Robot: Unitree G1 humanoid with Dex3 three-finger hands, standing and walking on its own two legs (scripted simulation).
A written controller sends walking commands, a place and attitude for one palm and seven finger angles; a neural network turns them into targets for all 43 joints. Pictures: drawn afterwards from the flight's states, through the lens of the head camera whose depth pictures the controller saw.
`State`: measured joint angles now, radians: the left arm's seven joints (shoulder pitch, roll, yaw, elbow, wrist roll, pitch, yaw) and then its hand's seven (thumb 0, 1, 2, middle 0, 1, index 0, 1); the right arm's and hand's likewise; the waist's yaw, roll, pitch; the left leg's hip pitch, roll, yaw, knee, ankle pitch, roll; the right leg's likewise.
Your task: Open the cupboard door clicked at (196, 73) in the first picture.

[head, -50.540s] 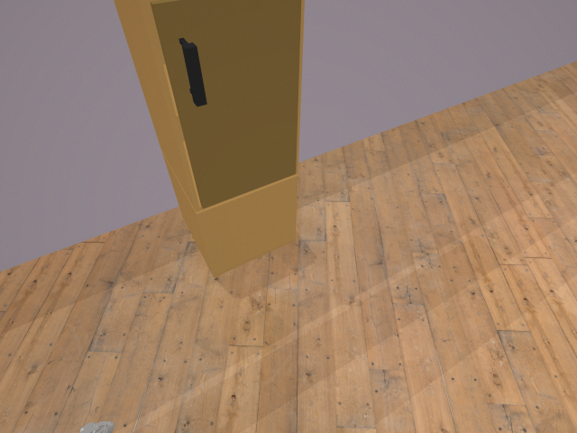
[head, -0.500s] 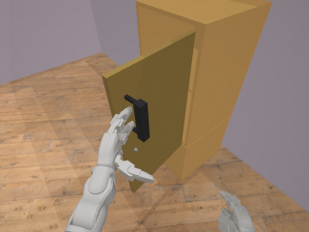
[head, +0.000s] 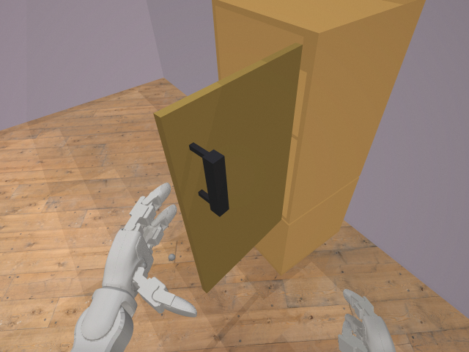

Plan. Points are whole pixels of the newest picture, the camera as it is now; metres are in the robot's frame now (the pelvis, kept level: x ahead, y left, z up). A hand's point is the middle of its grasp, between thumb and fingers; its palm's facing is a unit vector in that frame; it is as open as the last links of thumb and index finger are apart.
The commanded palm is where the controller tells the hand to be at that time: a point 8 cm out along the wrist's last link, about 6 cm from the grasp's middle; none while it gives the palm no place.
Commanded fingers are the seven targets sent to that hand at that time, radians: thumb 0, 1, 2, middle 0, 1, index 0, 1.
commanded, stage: draw the hand back to the body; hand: left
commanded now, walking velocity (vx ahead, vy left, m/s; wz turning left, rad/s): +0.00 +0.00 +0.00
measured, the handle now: (208, 179) +0.38 +0.08 +0.12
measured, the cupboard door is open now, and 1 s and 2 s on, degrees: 100 100 100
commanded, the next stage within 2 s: step back with the hand held close in 1.58 s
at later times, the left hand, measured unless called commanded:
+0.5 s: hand (124, 261) +0.21 +0.17 +0.14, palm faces -0.02 -1.00 -0.05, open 16.2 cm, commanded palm +0.18 +0.23 +0.14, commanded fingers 0.00 -0.29 0.39 -0.16 -0.30 -0.16 -0.30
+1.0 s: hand (62, 245) +0.22 +0.25 +0.15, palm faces +0.32 -0.88 -0.36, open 11.5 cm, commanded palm +0.17 +0.30 +0.17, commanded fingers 0.00 0.58 0.76 -0.19 -0.30 -0.19 -0.30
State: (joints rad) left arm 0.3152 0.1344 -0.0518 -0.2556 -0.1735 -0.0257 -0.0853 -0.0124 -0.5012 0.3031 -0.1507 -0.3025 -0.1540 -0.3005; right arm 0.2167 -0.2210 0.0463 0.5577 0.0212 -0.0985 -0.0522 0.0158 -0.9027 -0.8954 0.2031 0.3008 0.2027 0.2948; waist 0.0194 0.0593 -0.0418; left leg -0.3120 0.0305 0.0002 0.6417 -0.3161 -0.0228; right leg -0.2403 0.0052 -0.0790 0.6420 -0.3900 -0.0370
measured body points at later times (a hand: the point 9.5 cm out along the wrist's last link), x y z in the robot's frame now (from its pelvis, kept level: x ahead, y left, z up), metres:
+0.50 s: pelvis -0.01 +0.01 +0.00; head -0.03 -0.01 +0.45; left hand +0.20 +0.22 +0.14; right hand +0.19 -0.20 -0.06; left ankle +0.02 +0.14 -0.72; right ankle -0.03 -0.09 -0.72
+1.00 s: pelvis +0.01 +0.03 +0.02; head -0.01 +0.01 +0.47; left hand +0.19 +0.30 +0.17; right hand +0.18 -0.19 -0.07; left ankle +0.02 +0.14 -0.72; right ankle -0.03 -0.09 -0.72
